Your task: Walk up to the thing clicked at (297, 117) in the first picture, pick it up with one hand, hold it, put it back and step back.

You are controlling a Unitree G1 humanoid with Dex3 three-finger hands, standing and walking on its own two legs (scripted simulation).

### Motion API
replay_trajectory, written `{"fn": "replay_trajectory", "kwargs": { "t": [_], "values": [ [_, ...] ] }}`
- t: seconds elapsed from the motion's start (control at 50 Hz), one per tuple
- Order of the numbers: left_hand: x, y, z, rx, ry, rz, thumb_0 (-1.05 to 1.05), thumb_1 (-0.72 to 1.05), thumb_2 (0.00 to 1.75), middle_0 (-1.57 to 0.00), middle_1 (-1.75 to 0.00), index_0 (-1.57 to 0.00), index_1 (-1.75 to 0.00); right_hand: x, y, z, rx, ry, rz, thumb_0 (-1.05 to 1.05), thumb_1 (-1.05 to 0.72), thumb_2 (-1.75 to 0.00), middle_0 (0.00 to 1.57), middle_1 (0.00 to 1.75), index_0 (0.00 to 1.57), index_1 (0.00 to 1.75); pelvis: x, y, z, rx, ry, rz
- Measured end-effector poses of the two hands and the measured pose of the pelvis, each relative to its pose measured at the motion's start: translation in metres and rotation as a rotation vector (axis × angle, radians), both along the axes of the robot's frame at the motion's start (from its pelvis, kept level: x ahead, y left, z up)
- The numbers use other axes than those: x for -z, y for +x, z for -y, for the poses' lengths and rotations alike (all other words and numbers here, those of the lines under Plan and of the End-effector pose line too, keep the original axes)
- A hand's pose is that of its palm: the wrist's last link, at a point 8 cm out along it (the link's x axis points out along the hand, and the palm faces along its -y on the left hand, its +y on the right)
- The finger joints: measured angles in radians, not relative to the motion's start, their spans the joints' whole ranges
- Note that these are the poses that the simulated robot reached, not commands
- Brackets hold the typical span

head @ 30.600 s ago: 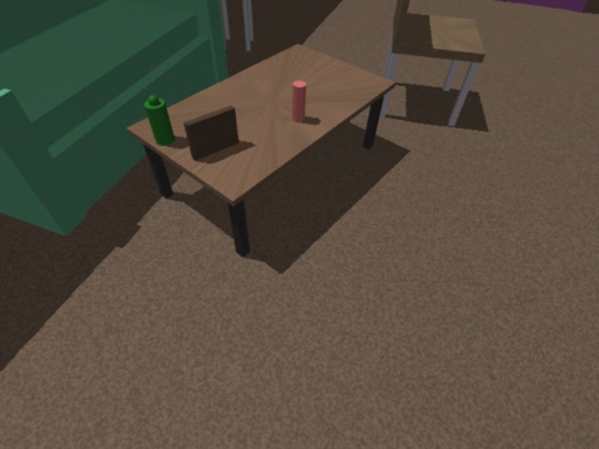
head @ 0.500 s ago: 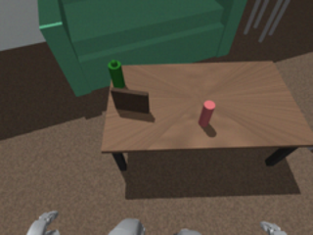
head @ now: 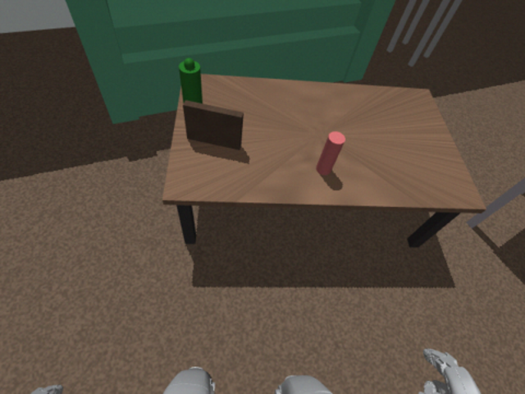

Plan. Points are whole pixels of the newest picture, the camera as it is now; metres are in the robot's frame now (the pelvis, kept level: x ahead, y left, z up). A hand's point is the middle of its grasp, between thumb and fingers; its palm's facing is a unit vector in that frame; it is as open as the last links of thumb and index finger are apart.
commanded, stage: step back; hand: right
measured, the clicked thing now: (329, 154) +0.81 -0.21 -0.31
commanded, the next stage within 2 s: none
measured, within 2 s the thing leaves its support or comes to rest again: neither
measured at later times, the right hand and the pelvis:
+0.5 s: hand out of the picture -0.09 -0.30 -0.16, palm faces -0.13 +0.90 -0.42, open 7.3 cm; pelvis -0.16 -0.04 -0.01, yaw +4 degrees
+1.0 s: hand out of the picture -0.19 -0.35 -0.15, palm faces -0.06 +0.92 -0.38, open 7.3 cm; pelvis -0.32 -0.09 +0.00, yaw +2 degrees
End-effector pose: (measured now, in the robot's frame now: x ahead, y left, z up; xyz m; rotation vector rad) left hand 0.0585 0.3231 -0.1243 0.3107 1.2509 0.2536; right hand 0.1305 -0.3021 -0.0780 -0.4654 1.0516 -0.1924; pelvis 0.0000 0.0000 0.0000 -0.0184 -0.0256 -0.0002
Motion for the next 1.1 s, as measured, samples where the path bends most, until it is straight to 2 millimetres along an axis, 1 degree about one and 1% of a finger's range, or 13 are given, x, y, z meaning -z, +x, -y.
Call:
{"fn": "replay_trajectory", "kwargs": {
  "t": [0.12,0.18,0.24,0.36,0.44,0.5,0.58,0.68,0.76,0.82,0.88,0.96,1.1],
  "values": [
    [0.0,-0.042,0.024,0.036,0.034,-0.012,0.01,0.91,0.9,-0.2,-0.3,-0.2,-0.3,0.025,-0.033,0.031,0.016,0.034,0.05,0.01,-0.9,-0.9,0.2,0.3,0.21,0.3,0.016,-0.048,0.021,0.025,-0.007,0.027],
    [-0.013,-0.066,0.04,0.037,0.031,0.006,0.01,0.91,0.9,-0.2,-0.3,-0.2,-0.3,0.033,-0.062,0.041,0.052,0.057,0.021,0.01,-0.91,-0.9,0.2,0.3,0.21,0.3,0.012,-0.065,0.029,0.007,0.001,0.03],
    [-0.027,-0.083,0.047,0.03,0.042,0.013,0.01,0.91,0.9,-0.2,-0.3,-0.2,-0.3,0.032,-0.094,0.045,0.07,0.078,-0.025,0.01,-0.91,-0.9,0.2,0.3,0.21,0.3,0.002,-0.078,0.033,0.021,0.059,0.016],
    [-0.036,-0.085,0.046,0.046,0.075,0.096,0.01,0.9,0.9,-0.21,-0.31,-0.2,-0.3,0.037,-0.16,0.05,0.068,0.056,-0.126,0.01,-0.91,-0.9,0.2,0.3,0.21,0.3,0.0,-0.111,0.036,-0.029,0.047,-0.013],
    [-0.024,-0.085,0.04,0.043,0.067,0.187,0.01,0.9,0.9,-0.2,-0.31,-0.2,-0.3,0.043,-0.196,0.044,0.035,0.028,-0.186,0.01,-0.91,-0.9,0.2,0.3,0.2,0.3,0.011,-0.139,0.035,-0.084,0.023,-0.006],
    [-0.011,-0.096,0.039,0.028,0.036,0.212,0.01,0.91,0.9,-0.2,-0.3,-0.2,-0.3,0.04,-0.219,0.036,0.03,0.025,-0.2,0.01,-0.91,-0.9,0.2,0.3,0.21,0.3,0.014,-0.162,0.035,-0.073,0.071,0.025],
    [-0.009,-0.127,0.052,0.014,-0.017,0.169,0.01,0.91,0.9,-0.2,-0.3,-0.2,-0.3,0.023,-0.237,0.035,0.015,0.021,-0.169,0.01,-0.91,-0.9,0.2,0.3,0.21,0.3,0.004,-0.184,0.037,-0.089,0.009,0.021],
    [-0.006,-0.177,0.062,0.008,-0.032,0.121,0.01,0.91,0.9,-0.2,-0.3,-0.2,-0.3,0.008,-0.238,0.048,-0.002,-0.004,-0.083,0.01,-0.9,-0.9,0.2,0.3,0.21,0.3,-0.001,-0.214,0.048,-0.052,-0.005,-0.003],
    [0.0,-0.222,0.069,0.021,-0.005,0.065,0.01,0.91,0.9,-0.2,-0.3,-0.2,-0.3,0.009,-0.239,0.064,-0.024,-0.004,-0.005,0.01,-0.9,-0.9,0.2,0.3,0.21,0.3,0.006,-0.246,0.061,-0.019,0.008,-0.006],
    [0.004,-0.257,0.079,0.029,0.027,0.032,0.01,0.91,0.9,-0.2,-0.3,-0.2,-0.3,0.02,-0.247,0.081,-0.028,0.015,0.042,0.01,-0.9,-0.9,0.2,0.3,0.21,0.3,0.017,-0.272,0.075,0.005,0.014,0.003],
    [-0.005,-0.295,0.093,0.012,0.033,0.012,0.01,0.91,0.9,-0.2,-0.3,-0.2,-0.3,0.03,-0.268,0.092,-0.002,0.041,0.041,0.01,-0.91,-0.9,0.2,0.3,0.21,0.3,0.016,-0.294,0.083,-0.025,-0.028,0.029],
    [-0.024,-0.337,0.099,-0.02,0.056,-0.005,0.01,0.91,0.9,-0.2,-0.31,-0.2,-0.3,0.03,-0.307,0.094,0.021,0.081,-0.009,0.01,-0.91,-0.9,0.2,0.3,0.21,0.3,0.003,-0.311,0.09,-0.009,0.055,0.014],
    [-0.035,-0.366,0.085,-0.042,0.101,0.072,0.01,0.9,0.9,-0.21,-0.31,-0.2,-0.3,0.046,-0.378,0.094,-0.005,0.075,-0.149,0.01,-0.91,-0.9,0.2,0.3,0.2,0.3,0.005,-0.344,0.088,-0.085,0.029,-0.001]
  ]
}}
